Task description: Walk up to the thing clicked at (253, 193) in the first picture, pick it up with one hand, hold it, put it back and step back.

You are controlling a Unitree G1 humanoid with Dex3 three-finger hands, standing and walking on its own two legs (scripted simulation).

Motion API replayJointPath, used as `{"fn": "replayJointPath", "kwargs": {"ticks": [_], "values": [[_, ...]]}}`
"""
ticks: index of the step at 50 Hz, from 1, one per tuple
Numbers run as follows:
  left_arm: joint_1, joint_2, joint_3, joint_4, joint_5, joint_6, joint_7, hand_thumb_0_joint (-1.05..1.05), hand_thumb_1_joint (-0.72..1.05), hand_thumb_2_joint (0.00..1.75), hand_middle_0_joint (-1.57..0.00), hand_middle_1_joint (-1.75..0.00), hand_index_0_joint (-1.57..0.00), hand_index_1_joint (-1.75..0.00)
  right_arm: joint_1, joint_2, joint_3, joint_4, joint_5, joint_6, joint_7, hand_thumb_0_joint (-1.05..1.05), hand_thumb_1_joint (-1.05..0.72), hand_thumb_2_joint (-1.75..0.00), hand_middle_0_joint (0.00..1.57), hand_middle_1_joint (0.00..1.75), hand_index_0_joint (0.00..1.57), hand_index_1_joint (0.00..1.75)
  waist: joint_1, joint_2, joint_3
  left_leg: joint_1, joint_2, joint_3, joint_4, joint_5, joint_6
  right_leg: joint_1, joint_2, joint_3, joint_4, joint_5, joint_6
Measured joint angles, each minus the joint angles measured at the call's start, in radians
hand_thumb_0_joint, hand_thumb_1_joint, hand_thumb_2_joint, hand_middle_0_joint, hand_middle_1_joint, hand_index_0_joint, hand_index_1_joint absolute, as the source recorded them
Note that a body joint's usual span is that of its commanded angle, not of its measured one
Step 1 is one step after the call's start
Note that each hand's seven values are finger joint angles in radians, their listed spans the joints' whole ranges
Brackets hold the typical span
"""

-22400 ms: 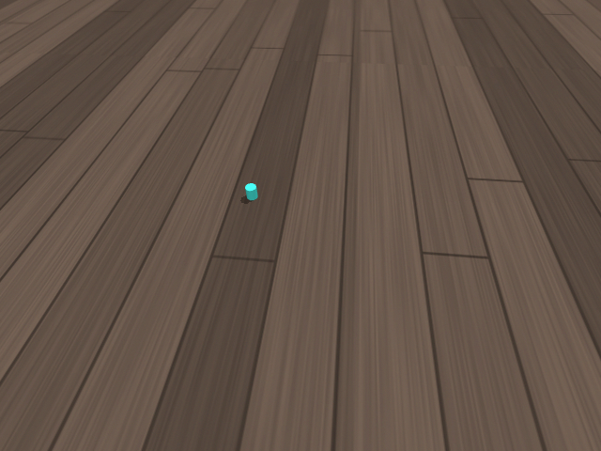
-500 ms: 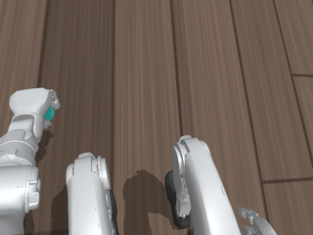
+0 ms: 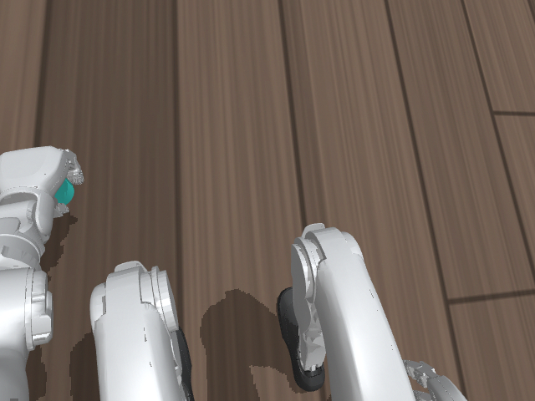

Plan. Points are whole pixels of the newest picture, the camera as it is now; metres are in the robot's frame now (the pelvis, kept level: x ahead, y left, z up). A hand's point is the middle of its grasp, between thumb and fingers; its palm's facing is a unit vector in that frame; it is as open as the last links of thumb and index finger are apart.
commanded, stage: lower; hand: left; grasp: from above
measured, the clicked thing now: (48, 186) +0.47 +0.29 -0.18
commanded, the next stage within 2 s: rest in 0.26 s
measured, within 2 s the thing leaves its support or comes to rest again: rests again in 1.44 s
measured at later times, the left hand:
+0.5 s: hand (67, 200) +0.45 +0.28 -0.23, palm faces -0.47 -0.08 -0.88, open 6.9 cm
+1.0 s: hand (75, 206) +0.45 +0.28 -0.27, palm faces -0.47 -0.11 -0.88, open 6.9 cm
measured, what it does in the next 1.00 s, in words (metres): stands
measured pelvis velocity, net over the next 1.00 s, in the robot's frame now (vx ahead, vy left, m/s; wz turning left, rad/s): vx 0.01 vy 0.00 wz -0.08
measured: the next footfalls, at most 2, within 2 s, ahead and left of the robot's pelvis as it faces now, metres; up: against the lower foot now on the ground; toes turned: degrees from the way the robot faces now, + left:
none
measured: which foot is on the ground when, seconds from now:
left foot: down 0.00-1.00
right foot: down 0.00-1.00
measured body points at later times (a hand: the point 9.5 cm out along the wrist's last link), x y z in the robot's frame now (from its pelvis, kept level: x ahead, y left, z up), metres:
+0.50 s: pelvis +0.01 +0.00 -0.03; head +0.26 +0.07 +0.34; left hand +0.47 +0.28 -0.18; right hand +0.05 -0.28 -0.12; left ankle +0.08 +0.13 -0.30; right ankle +0.10 -0.13 -0.30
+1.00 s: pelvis +0.01 +0.00 -0.04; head +0.27 +0.08 +0.31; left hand +0.47 +0.28 -0.22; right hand +0.03 -0.27 -0.12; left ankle +0.08 +0.13 -0.30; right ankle +0.10 -0.13 -0.30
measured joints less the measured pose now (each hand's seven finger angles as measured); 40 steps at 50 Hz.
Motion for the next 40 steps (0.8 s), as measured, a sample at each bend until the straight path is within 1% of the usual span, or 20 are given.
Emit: {"fn": "replayJointPath", "kwargs": {"ticks": [6, 10, 13, 17, 22, 25, 27, 31, 34, 40], "values": [[-0.014, 0.021, -0.001, 0.042, 0.002, -0.012, 0.009, -0.02, 0.28, 0.4, -0.67, -0.73, -0.94, -0.64, -0.013, -0.005, 0.015, 0.0, -0.011, -0.008, 0.006, 0.0, -0.92, -0.91, 0.2, 0.3, 0.2, 0.3, -0.007, -0.011, 0.017, -0.01, 0.001, -0.01, 0.02, -0.005, -0.002, -0.008, 0.004, -0.007, 0.014, -0.001, 0.001], [-0.01, 0.033, 0.01, 0.051, 0.017, -0.027, 0.026, -0.02, 0.28, 0.4, -0.67, -0.73, -0.94, -0.64, -0.016, -0.008, 0.023, -0.002, -0.02, -0.014, 0.011, 0.0, -0.92, -0.91, 0.2, 0.3, 0.2, 0.3, -0.015, -0.02, 0.028, -0.021, -0.001, -0.017, 0.039, -0.009, -0.005, -0.016, 0.004, -0.011, 0.03, -0.004, -0.001], [-0.012, 0.044, 0.018, 0.068, 0.029, -0.035, 0.048, -0.02, 0.28, 0.4, -0.67, -0.73, -0.95, -0.64, -0.018, -0.009, 0.029, -0.002, -0.03, -0.018, 0.015, 0.0, -0.92, -0.91, 0.2, 0.3, 0.2, 0.3, -0.023, -0.027, 0.034, -0.03, -0.004, -0.022, 0.055, -0.013, -0.007, -0.024, 0.004, -0.015, 0.044, -0.008, -0.001], [-0.009, 0.061, 0.04, 0.078, 0.046, -0.039, 0.075, -0.02, 0.28, 0.4, -0.67, -0.73, -0.95, -0.64, -0.024, -0.01, 0.036, -0.002, -0.046, -0.026, 0.024, 0.0, -0.92, -0.91, 0.2, 0.3, 0.2, 0.3, -0.033, -0.031, 0.047, -0.043, -0.005, -0.032, 0.075, -0.019, -0.01, -0.035, 0.005, -0.021, 0.06, -0.011, -0.001], [-0.013, 0.073, 0.045, 0.099, 0.044, -0.027, 0.102, -0.02, 0.28, 0.4, -0.67, -0.73, -0.95, -0.64, -0.03, -0.01, 0.044, 0.005, -0.062, -0.037, 0.039, 0.0, -0.92, -0.9, 0.2, 0.3, 0.2, 0.3, -0.042, -0.036, 0.061, -0.053, -0.004, -0.038, 0.096, -0.029, -0.012, -0.047, 0.01, -0.024, 0.077, -0.017, 0.001], [-0.01, 0.079, 0.063, 0.102, 0.039, -0.024, 0.11, -0.02, 0.28, 0.4, -0.67, -0.73, -0.95, -0.64, -0.035, -0.011, 0.049, 0.007, -0.072, -0.045, 0.049, 0.0, -0.91, -0.9, 0.2, 0.3, 0.2, 0.3, -0.045, -0.036, 0.074, -0.056, -0.003, -0.045, 0.108, -0.036, -0.013, -0.049, 0.012, -0.028, 0.085, -0.019, 0.002], [-0.005, 0.086, 0.084, 0.106, 0.038, -0.026, 0.116, -0.02, 0.28, 0.4, -0.67, -0.73, -0.95, -0.64, -0.038, -0.011, 0.053, 0.006, -0.077, -0.047, 0.055, 0.0, -0.91, -0.9, 0.2, 0.3, 0.2, 0.3, -0.049, -0.036, 0.081, -0.058, -0.002, -0.049, 0.116, -0.039, -0.014, -0.052, 0.014, -0.031, 0.09, -0.02, 0.003], [-0.003, 0.103, 0.1, 0.121, 0.036, -0.029, 0.118, -0.02, 0.28, 0.4, -0.67, -0.73, -0.94, -0.64, -0.04, -0.014, 0.058, 0.005, -0.088, -0.051, 0.066, 0.0, -0.91, -0.9, 0.2, 0.3, 0.2, 0.3, -0.055, -0.038, 0.095, -0.064, -0.002, -0.057, 0.132, -0.043, -0.014, -0.056, 0.017, -0.036, 0.101, -0.021, 0.005], [-0.003, 0.116, 0.11, 0.132, 0.041, -0.037, 0.123, -0.02, 0.28, 0.4, -0.67, -0.73, -0.94, -0.64, -0.04, -0.018, 0.062, 0.006, -0.096, -0.054, 0.074, 0.0, -0.91, -0.9, 0.2, 0.3, 0.2, 0.3, -0.059, -0.042, 0.105, -0.068, -0.004, -0.062, 0.143, -0.045, -0.014, -0.057, 0.018, -0.04, 0.108, -0.021, 0.006], [0.003, 0.138, 0.113, 0.144, 0.048, -0.053, 0.139, -0.02, 0.28, 0.4, -0.67, -0.73, -0.95, -0.64, -0.038, -0.026, 0.07, 0.012, -0.11, -0.061, 0.087, 0.0, -0.91, -0.9, 0.2, 0.3, 0.2, 0.3, -0.065, -0.053, 0.12, -0.072, -0.004, -0.075, 0.165, -0.05, -0.015, -0.057, 0.021, -0.048, 0.12, -0.021, 0.01]]}}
